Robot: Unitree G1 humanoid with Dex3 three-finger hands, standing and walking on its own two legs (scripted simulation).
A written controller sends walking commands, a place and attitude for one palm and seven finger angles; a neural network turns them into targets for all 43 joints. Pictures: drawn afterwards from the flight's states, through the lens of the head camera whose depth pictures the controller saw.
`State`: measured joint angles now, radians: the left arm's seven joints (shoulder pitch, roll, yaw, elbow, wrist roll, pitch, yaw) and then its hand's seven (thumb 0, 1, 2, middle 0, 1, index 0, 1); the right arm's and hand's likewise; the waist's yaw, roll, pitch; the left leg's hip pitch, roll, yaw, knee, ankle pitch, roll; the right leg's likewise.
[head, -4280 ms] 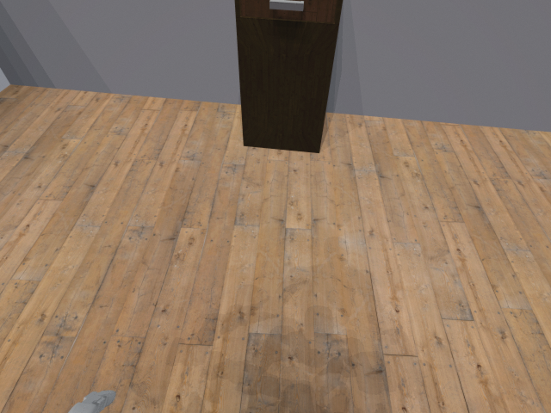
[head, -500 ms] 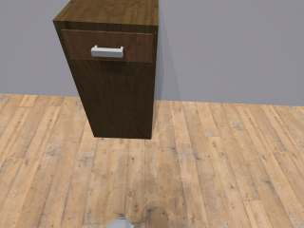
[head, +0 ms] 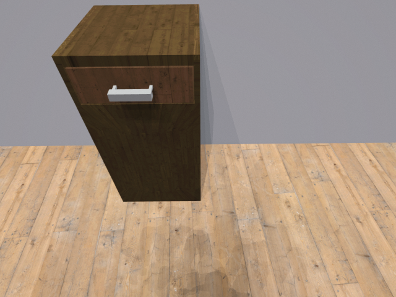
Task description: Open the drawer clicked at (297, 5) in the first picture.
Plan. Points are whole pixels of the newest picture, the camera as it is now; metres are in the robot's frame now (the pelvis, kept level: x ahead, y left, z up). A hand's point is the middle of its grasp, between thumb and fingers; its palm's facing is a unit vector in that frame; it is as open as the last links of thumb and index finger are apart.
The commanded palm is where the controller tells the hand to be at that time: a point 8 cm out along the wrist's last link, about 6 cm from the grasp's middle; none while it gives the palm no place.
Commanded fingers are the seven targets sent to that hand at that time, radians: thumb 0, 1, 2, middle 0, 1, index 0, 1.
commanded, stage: take the last steps up to it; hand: left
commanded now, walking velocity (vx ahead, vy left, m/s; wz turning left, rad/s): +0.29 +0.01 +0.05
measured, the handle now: (131, 91) +0.72 +0.24 +0.01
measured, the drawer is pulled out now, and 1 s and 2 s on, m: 0.00 0.00 0.00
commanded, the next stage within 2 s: come to a stop and stand still in 0.38 s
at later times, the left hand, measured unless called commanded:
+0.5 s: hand out of the picture +0.07 +0.16 -0.19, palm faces +0.17 -0.98 -0.13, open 7.3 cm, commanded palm none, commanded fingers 0.00 0.90 0.90 -0.20 -0.30 -0.20 -0.30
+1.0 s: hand (137, 251) +0.26 +0.17 -0.16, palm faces +0.06 -0.96 -0.29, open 7.4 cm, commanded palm none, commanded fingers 0.00 0.90 0.90 -0.20 -0.30 -0.20 -0.30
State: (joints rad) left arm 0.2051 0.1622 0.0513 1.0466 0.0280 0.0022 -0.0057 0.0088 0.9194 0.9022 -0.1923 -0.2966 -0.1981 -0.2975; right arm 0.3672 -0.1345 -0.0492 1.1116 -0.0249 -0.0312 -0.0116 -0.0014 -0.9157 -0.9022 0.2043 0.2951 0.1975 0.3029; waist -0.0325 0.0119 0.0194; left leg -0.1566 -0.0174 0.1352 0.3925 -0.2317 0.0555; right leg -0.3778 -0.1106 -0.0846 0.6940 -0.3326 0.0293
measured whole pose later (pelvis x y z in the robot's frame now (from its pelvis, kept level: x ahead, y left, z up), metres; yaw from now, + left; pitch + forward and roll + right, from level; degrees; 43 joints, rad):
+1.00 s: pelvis +0.19 -0.03 -0.01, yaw +2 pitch -1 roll +2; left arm 0.17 0.17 0.03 0.97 0.02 0.03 0.02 0.00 0.91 0.90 -0.19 -0.30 -0.20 -0.30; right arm 0.17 -0.22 -0.08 1.03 -0.01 0.07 -0.01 0.00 -0.91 -0.90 0.20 0.29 0.20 0.30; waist 0.00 0.05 0.06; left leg -0.40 0.01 0.02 0.98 -0.44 -0.02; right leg -0.29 -0.03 -0.09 0.56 -0.25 -0.05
